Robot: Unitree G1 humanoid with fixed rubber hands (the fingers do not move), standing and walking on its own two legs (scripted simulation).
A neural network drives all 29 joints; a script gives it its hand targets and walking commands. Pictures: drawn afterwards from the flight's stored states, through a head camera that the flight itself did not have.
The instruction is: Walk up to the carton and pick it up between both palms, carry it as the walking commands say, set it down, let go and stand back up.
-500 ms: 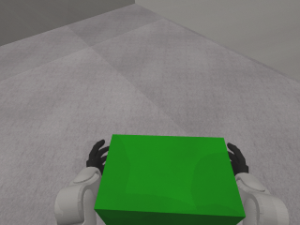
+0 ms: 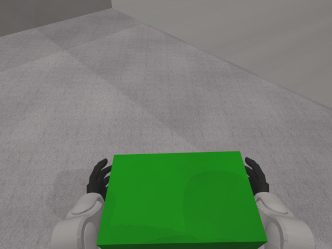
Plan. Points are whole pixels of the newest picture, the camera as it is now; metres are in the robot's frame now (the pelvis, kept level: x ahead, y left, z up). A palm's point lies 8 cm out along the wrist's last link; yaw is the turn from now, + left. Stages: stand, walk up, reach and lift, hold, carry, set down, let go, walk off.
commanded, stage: carry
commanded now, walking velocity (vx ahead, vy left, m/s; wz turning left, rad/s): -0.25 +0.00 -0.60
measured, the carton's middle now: (178, 220) +0.19 +0.00 +0.01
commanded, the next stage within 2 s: none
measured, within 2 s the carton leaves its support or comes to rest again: neither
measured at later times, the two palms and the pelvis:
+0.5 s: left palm out of the picture +0.04 +0.02 +0.06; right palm out of the picture -0.09 -0.28 +0.06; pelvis -0.24 -0.03 -0.01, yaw -21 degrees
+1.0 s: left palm out of the picture -0.13 +0.04 +0.10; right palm out of the picture -0.33 -0.22 +0.11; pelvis -0.42 +0.04 +0.00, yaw -36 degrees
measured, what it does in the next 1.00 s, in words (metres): walks backwards, turning right: right foot, then left foot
